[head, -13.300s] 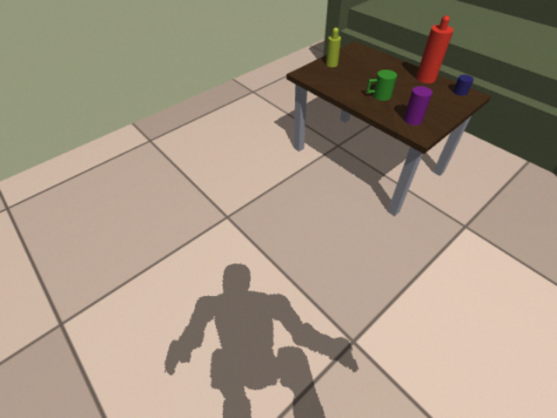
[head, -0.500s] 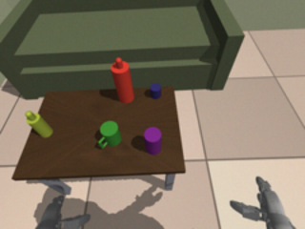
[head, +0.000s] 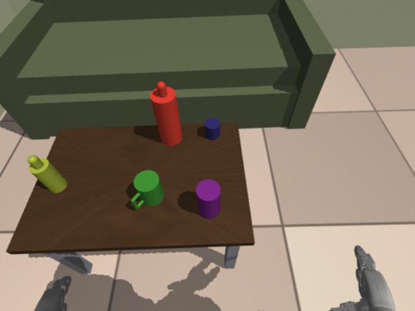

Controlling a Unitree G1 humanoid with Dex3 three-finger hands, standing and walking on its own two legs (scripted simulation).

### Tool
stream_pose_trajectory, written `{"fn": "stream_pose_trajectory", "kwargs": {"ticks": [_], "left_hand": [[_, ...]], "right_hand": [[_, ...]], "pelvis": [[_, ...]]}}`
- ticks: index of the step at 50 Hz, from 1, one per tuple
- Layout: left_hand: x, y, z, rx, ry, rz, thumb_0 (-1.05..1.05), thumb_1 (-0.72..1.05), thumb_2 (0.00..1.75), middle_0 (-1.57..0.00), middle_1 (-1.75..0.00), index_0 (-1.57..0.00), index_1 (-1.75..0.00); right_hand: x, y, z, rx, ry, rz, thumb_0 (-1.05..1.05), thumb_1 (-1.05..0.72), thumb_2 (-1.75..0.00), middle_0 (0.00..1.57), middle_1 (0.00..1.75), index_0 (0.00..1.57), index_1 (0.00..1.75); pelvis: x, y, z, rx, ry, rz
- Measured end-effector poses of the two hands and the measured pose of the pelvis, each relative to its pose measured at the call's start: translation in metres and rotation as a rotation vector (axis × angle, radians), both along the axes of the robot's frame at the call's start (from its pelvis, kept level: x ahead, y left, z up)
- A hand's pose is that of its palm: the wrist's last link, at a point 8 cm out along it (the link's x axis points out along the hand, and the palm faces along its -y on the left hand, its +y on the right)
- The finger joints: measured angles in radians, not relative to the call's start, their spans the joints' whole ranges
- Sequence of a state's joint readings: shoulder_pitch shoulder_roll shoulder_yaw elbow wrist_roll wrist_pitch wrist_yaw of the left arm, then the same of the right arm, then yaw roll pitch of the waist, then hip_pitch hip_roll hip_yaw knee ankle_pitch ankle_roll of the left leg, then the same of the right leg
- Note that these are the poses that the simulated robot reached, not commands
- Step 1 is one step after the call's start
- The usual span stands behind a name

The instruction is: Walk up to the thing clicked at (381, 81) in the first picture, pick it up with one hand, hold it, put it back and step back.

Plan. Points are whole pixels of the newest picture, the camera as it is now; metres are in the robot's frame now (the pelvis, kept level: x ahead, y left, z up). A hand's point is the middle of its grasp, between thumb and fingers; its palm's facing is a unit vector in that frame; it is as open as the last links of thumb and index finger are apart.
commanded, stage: go down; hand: left
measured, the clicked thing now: (145, 192) +0.49 +0.21 -0.24
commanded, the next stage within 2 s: none
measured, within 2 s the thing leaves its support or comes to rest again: neither
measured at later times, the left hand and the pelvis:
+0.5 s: hand out of the picture +0.15 +0.27 -0.09, palm faces +0.07 -0.94 -0.34, open 17.1 cm; pelvis +0.00 +0.00 -0.02, yaw +1 degrees
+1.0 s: hand out of the picture +0.15 +0.28 -0.08, palm faces +0.10 -0.94 -0.33, open 17.1 cm; pelvis -0.01 +0.00 -0.03, yaw +1 degrees
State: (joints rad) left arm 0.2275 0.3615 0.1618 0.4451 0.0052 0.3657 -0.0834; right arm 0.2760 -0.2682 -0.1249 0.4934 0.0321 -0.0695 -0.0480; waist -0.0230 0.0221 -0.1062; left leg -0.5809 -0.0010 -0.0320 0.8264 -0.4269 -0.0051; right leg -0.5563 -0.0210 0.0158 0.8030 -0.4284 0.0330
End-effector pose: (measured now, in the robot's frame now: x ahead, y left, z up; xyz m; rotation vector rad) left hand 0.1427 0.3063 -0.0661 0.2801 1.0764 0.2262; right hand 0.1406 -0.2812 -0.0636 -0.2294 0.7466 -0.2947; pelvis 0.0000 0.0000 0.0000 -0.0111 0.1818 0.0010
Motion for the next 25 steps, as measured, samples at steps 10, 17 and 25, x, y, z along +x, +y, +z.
{"fn": "stream_pose_trajectory", "kwargs": {"ticks": [10, 17, 25], "left_hand": [[0.000, 0.005, 0.003, 0.003, -0.020, 0.001, -0.01, -0.50, 0.05, -0.07, -0.05, -0.07, -0.05], [0.000, 0.006, 0.007, 0.003, -0.045, 0.000, -0.01, -0.48, 0.06, -0.07, -0.04, -0.06, -0.04], [-0.006, 0.009, 0.011, 0.006, -0.061, 0.002, -0.01, -0.46, 0.06, -0.06, -0.03, -0.06, -0.04]], "right_hand": [[0.002, 0.002, 0.001, -0.015, -0.034, 0.013, -0.01, 0.53, -0.04, 0.05, 0.06, 0.05, 0.05], [0.002, 0.004, 0.004, -0.024, -0.070, 0.021, -0.01, 0.55, -0.04, 0.05, 0.05, 0.05, 0.05], [-0.001, 0.007, 0.007, -0.029, -0.095, 0.022, -0.01, 0.55, -0.04, 0.05, 0.05, 0.05, 0.05]], "pelvis": [[0.003, -0.001, -0.010, -0.001, 0.030, 0.006], [0.003, -0.002, -0.016, -0.001, 0.040, 0.008], [0.000, -0.002, -0.021, -0.003, 0.047, 0.011]]}}
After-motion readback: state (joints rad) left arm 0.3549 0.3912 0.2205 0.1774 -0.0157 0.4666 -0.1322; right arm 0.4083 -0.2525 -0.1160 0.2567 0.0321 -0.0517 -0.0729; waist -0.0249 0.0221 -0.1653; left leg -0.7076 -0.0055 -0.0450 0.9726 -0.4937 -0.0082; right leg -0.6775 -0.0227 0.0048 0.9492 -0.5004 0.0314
